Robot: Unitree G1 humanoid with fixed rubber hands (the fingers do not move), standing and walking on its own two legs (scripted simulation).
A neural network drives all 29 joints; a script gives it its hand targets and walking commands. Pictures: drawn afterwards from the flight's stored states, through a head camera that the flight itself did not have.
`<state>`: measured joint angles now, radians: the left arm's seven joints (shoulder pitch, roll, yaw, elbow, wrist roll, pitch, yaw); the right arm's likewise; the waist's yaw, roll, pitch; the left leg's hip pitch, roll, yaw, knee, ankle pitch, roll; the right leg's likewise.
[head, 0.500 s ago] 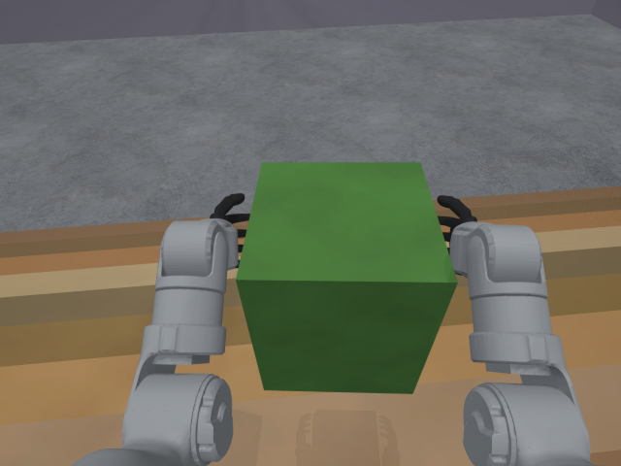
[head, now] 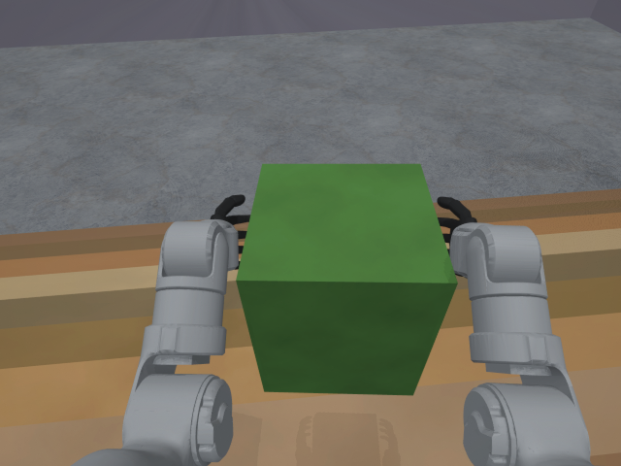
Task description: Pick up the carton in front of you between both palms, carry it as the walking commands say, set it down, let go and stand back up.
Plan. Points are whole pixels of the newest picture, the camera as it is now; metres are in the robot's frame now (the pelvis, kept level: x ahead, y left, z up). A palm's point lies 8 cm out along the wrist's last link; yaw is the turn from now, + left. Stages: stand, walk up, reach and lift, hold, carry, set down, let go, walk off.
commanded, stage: carry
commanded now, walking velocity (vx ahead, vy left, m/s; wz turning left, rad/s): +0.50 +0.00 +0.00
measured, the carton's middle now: (339, 282) +0.34 +0.00 +0.06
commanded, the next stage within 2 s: none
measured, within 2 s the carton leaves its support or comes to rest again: neither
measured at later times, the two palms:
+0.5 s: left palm (236, 193) +0.47 +0.16 +0.11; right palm (433, 200) +0.47 -0.14 +0.11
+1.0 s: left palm (257, 151) +0.74 +0.17 +0.02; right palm (393, 153) +0.73 -0.13 +0.01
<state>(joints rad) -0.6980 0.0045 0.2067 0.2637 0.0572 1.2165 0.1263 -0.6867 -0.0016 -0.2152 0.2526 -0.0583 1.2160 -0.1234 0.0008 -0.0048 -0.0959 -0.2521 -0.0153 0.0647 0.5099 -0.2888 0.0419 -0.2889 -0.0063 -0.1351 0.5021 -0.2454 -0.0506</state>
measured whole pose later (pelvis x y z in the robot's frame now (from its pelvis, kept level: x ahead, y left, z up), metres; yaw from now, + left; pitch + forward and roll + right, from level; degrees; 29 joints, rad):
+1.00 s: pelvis +0.39 +0.02 -0.13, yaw +1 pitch +1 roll -1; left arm -0.70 0.03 0.21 0.27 0.02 1.16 0.12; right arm -0.69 0.03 -0.22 0.22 -0.11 1.20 -0.12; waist 0.00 0.03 -0.10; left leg -0.36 -0.03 0.11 0.55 0.00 0.10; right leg -0.37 0.04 -0.06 1.49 -0.63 -0.09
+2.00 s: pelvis +1.09 +0.02 -0.48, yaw +1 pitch +1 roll +1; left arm -0.59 -0.02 0.22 0.18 0.06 1.13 0.12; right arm -0.61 -0.02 -0.14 0.21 -0.01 1.12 -0.15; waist -0.09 0.01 -0.03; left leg -0.38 -0.13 0.11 0.84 -0.48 0.16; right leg -0.72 -0.01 0.05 1.32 -0.37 -0.03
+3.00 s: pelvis +1.91 +0.02 -0.86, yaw +2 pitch +0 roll +2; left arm -0.56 -0.04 0.18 0.09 0.08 1.08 0.14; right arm -0.59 -0.03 -0.15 0.17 0.03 1.05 -0.14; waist 0.00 -0.05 -0.03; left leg -0.34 -0.07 0.12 1.53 -0.64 0.07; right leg -0.45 0.05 -0.09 0.56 0.17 -0.10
